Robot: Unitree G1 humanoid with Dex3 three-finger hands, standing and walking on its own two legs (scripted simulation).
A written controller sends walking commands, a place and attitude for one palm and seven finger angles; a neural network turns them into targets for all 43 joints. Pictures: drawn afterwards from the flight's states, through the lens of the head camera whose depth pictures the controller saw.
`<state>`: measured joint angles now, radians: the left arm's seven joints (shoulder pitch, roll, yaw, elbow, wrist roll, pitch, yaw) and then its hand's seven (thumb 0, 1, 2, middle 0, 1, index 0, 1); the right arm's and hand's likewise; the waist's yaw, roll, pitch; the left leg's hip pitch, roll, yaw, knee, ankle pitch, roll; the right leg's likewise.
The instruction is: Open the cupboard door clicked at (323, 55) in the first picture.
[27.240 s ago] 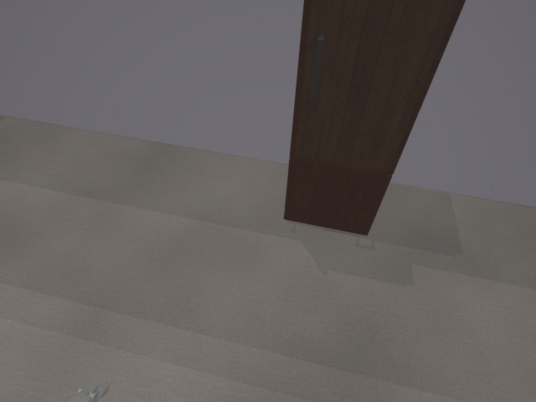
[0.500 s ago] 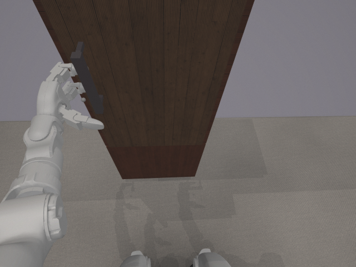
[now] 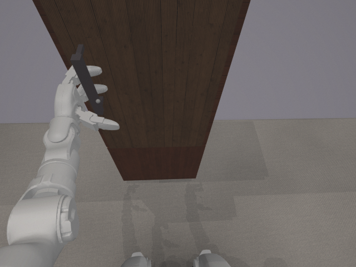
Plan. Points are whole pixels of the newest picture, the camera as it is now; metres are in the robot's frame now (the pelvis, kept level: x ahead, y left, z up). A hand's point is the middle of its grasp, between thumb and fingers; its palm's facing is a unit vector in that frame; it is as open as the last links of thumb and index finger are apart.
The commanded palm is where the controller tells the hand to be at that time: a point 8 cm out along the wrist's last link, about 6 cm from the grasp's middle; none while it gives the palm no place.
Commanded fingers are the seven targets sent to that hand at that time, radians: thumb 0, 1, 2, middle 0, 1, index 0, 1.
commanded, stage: slide the fingers in behind the handle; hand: left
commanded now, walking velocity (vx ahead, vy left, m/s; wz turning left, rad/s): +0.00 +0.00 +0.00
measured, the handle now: (91, 83) +0.53 +0.19 +0.08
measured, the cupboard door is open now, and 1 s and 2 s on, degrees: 0 0 23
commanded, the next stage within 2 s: close the thumb around the handle in 0.52 s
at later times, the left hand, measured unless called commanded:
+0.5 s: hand (97, 102) +0.47 +0.16 +0.08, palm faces -0.01 -1.00 -0.01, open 14.0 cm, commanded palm +0.45 +0.21 +0.08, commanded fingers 0.00 -0.50 0.30 -0.30 -1.20 -0.30 -1.20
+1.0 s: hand (99, 101) +0.47 +0.16 +0.08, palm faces +0.00 -1.00 -0.02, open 10.1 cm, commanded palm +0.44 +0.21 +0.08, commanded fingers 0.00 0.62 0.78 -0.38 -1.32 -0.38 -1.32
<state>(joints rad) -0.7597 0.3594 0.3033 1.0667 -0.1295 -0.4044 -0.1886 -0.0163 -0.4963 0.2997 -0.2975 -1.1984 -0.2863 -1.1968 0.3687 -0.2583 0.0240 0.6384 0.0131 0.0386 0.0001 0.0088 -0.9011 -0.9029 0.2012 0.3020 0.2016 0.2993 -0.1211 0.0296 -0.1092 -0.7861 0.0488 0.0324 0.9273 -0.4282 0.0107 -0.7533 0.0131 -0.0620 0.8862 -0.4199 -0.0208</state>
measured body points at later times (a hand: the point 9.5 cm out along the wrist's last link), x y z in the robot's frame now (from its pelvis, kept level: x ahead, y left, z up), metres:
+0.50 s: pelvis +0.00 +0.00 +0.00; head +0.09 +0.01 +0.44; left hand +0.46 +0.22 +0.08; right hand +0.04 -0.26 -0.12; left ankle +0.01 +0.11 -0.69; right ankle +0.00 -0.11 -0.69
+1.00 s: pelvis +0.00 +0.01 +0.00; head +0.09 +0.01 +0.44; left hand +0.46 +0.22 +0.08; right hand +0.04 -0.25 -0.12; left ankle +0.01 +0.11 -0.69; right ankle +0.00 -0.11 -0.69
